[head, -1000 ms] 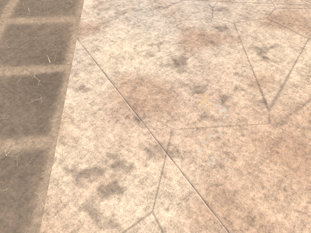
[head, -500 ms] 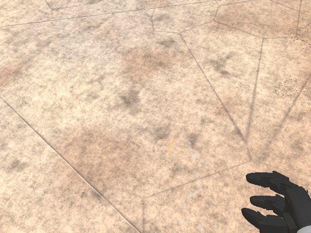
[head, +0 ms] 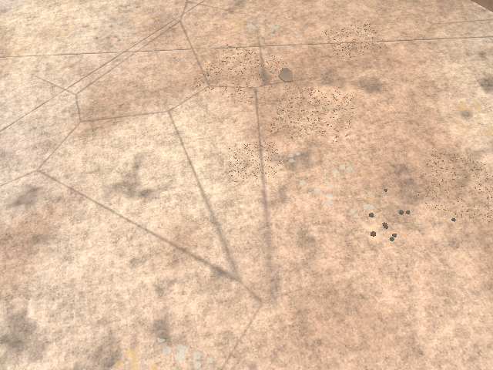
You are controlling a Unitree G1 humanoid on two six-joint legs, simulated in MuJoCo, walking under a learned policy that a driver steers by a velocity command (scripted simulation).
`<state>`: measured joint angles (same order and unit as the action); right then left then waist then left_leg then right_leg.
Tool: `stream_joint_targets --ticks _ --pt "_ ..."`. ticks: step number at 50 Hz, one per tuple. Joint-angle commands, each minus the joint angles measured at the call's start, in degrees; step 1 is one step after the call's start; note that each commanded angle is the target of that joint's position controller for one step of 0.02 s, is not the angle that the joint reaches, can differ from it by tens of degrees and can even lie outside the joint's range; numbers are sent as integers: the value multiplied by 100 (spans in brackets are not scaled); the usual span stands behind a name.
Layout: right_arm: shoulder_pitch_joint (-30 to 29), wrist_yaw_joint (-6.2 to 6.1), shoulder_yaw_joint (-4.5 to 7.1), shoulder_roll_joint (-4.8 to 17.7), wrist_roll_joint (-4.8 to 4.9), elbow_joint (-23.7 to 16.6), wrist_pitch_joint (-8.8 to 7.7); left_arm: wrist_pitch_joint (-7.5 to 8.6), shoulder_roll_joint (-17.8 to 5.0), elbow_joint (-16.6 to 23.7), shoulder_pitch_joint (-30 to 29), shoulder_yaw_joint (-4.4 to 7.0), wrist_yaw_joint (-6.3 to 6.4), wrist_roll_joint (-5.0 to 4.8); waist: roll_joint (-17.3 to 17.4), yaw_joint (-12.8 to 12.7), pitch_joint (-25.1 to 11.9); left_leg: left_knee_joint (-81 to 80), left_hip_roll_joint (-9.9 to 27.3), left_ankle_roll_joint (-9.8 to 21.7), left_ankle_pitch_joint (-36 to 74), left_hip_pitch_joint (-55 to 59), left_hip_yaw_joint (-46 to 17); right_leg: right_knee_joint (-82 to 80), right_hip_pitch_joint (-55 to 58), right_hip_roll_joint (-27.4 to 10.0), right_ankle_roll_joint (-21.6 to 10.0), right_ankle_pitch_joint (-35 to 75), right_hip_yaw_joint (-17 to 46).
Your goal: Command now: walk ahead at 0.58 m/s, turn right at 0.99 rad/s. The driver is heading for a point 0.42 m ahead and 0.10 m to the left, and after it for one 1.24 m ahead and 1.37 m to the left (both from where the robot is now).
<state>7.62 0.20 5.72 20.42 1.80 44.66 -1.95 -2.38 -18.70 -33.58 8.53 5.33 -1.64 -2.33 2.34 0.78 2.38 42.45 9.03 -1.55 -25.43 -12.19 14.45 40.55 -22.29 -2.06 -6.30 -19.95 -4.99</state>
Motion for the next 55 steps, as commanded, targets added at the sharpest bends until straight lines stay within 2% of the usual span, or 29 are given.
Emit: stream_joint_targets --ticks 1,2,3,7,12,16,18,19,20,21,22,23,24,25,26,28,30,33,36,38,41,42,43,44,45,46,47,49,55 --pt "-1417 77 -12 464 75 -1168 -463 497 -1428 -63 1886 412 -32 43 -1624 -934 -296 3287 -919 274 -809 -4987 -1863 -3273 3576 -1790 -1975 -2904 5597" --pt "-868 159 -67 443 -712 -913 -247 332 -1170 -39 1525 276 42 446 -1290 -667 -150 3053 -442 164 -397 -4545 -1722 -3058 2926 -1604 -1413 -2289 4582" --pt "-544 219 -56 457 -668 -750 -193 303 -968 22 1242 199 57 474 -800 -368 1 2573 -314 81 204 -3915 -1688 -2949 2366 -1241 -1179 -1608 3844" --pt "-428 278 -154 311 -541 -663 54 500 -798 -83 1130 70 71 351 -532 -172 -175 1507 -366 -252 1198 -2766 -1409 -3074 1683 -519 -965 -172 2680" --pt "-1099 333 -280 63 -395 -888 44 651 -737 -418 1573 32 73 299 -730 -517 131 -294 -455 -268 2219 -2524 -1372 -3239 1746 -552 -842 283 2323" --pt "-1192 335 -223 212 -333 -1052 -7 733 -842 -621 1579 17 80 296 -774 -515 357 -888 -483 96 2320 -1871 -1303 -3351 1761 -875 -686 758 2330" --pt "-592 275 -161 294 -350 -944 -57 732 -908 -749 1490 7 94 336 -779 -224 315 -1060 -726 303 1887 -1193 -1117 -2824 1939 -857 -503 2595 2108" --pt "227 184 -100 340 -387 -696 -99 715 -950 -842 1463 9 95 368 -610 155 -67 -1231 -1018 408 1694 -393 -939 -1689 2047 -584 -333 4207 1773" --pt "1309 83 -34 493 -449 -404 -152 709 -864 -900 1476 -19 109 391 -418 608 -702 -1164 -941 509 1627 831 -991 -168 1646 -228 -162 4528 1473" --pt "2109 -8 77 1115 -584 -374 -210 726 -357 -719 1757 -158 116 250 703 735 -1467 -1601 481 792 555 2154 -2962 1933 339 325 120 2885 1136" --pt "2120 83 125 1263 -154 -294 -418 774 438 -799 2460 -371 210 -45 2596 267 -1957 -2683 1232 1452 694 3233 -5892 3493 -1214 1067 383 -1117 1738" --pt "1637 108 -28 645 -38 -365 -498 792 -208 -821 2050 -280 236 -128 1510 306 -1399 -2661 1330 1434 1183 2871 -5629 4009 -1701 732 381 -992 1882" --pt "1225 94 -77 395 -92 -425 -503 786 -482 -721 1321 -207 238 -79 560 322 -783 -2474 1220 1419 2583 2064 -4397 3986 -1641 485 387 -617 1661" --pt "918 114 -96 347 -174 -430 -496 782 -498 -621 905 -199 251 52 -91 190 -598 -2365 981 1370 3858 1407 -3551 3744 -1403 236 412 -352 1443" --pt "739 137 -138 231 -204 -398 -509 752 -498 -584 713 -149 241 145 -127 37 -440 -2405 720 1314 4764 982 -2957 3357 -1240 46 434 -219 1311" --pt "683 136 -227 54 -205 -265 -584 644 -235 -615 901 -179 208 125 287 -175 -467 -2602 454 1256 5663 741 -2379 2794 -1004 -97 487 107 1136" --pt "565 101 -223 184 -167 -159 -604 573 -30 -587 880 -236 209 175 216 -295 -442 -2743 357 1363 6314 462 -1963 2169 -939 -72 604 349 934" --pt "507 -7 -175 453 -71 -78 -448 615 173 -271 118 -349 196 298 146 -181 -492 -2764 -16 1344 6365 216 -1654 524 -543 45 762 1232 652" --pt "765 -74 -54 755 26 -53 -241 605 -51 -128 -406 -284 180 275 205 29 -575 -2445 -39 1229 5652 492 -1894 -439 -444 304 848 1901 738" --pt "850 -113 -10 763 74 -74 -103 602 -195 -35 -621 -234 186 276 225 68 -534 -2134 57 1178 5107 619 -2280 -814 -488 347 825 1849 883" --pt "591 -190 8 642 73 -251 51 685 -441 -147 -209 -99 185 290 300 -235 -649 -1364 -134 895 4130 497 -2741 -1654 243 366 610 2197 888" --pt "542 -182 -48 432 20 -383 57 728 -622 -206 176 -32 224 362 84 -374 -1021 -608 -504 646 3607 63 -2629 -1840 1254 -44 340 3138 1086" --pt "432 -163 -185 0 -150 -650 41 689 -957 -195 691 35 335 466 -875 -537 -1650 918 -1121 302 1332 -1077 -2154 -1495 2724 -1348 -149 5538 2146" --pt "1586 -90 -268 -195 -91 -651 27 587 -873 -110 527 -14 316 543 -2103 59 -2661 2263 -1472 118 -1769 -2082 -2059 -1393 3644 -2699 -1207 6179 3673" --pt "1673 -57 -95 416 -8 -409 132 501 -419 17 211 -79 331 429 -1380 -1 -2418 2807 -985 -27 -1379 -2287 -2141 -1631 3111 -2413 -1197 4644 3463" --pt "1239 -74 11 619 46 -471 247 445 -168 76 -44 -139 373 336 -1065 -53 -1686 3042 -803 -175 -900 -2571 -1942 -1780 2554 -1971 -920 3516 2665" --pt "1085 -132 35 565 32 -491 371 392 -134 49 -327 -154 386 306 -825 32 -1309 3048 -620 -292 -527 -2612 -1864 -1999 1990 -1659 -725 2615 2238" --pt "1073 -180 47 431 -25 -605 565 365 -291 12 -655 -101 406 389 -1038 182 -824 3025 -512 -440 7 -2187 -1659 -2413 845 -1366 -638 1996 1500" --pt "565 -75 -46 79 -83 -1045 597 390 -510 -105 -710 51 499 389 -905 54 -972 1605 -220 -288 665 -1701 -1424 -2472 868 -1636 -696 2093 491"
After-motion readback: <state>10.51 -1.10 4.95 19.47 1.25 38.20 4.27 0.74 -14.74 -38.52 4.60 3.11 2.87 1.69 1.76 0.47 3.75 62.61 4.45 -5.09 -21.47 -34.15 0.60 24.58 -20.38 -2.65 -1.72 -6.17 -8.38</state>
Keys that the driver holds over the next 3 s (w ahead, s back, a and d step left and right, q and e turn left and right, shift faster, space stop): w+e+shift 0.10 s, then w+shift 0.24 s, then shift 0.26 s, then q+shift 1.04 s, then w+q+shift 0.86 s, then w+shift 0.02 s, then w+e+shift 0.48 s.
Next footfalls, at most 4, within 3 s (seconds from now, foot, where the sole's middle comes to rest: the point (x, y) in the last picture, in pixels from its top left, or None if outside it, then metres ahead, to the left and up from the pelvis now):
0.40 left None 0.46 0.08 -0.76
0.84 right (339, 305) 0.64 -0.17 -0.76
1.26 left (244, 338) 0.56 0.10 -0.76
1.70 right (300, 288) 0.70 -0.06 -0.76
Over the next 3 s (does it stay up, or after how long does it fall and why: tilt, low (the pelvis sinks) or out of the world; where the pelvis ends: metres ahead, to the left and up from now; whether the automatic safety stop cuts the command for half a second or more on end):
stays up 0.80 0.95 0.02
